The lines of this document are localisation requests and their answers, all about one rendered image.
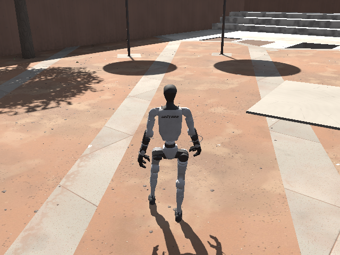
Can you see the right robot thigh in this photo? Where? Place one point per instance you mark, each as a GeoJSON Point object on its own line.
{"type": "Point", "coordinates": [182, 161]}

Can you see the left robot forearm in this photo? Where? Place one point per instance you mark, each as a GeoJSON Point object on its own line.
{"type": "Point", "coordinates": [144, 145]}

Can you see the robot left shin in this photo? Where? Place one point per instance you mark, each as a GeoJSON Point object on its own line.
{"type": "Point", "coordinates": [153, 181]}

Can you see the right robot forearm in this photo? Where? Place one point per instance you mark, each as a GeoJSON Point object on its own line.
{"type": "Point", "coordinates": [195, 139]}

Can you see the left robot hand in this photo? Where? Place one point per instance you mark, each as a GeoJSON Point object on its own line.
{"type": "Point", "coordinates": [141, 161]}

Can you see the left robot upper arm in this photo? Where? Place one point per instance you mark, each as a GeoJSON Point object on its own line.
{"type": "Point", "coordinates": [150, 122]}

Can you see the right robot upper arm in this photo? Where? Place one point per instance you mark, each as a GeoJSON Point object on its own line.
{"type": "Point", "coordinates": [189, 120]}

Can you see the right robot hand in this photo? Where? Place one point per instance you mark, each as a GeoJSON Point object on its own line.
{"type": "Point", "coordinates": [193, 148]}

